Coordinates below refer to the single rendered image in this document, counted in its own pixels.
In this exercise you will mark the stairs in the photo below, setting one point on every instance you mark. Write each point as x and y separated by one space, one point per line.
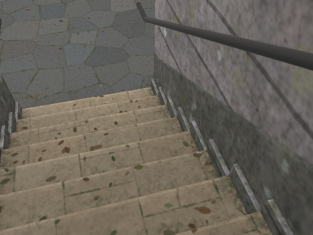
115 164

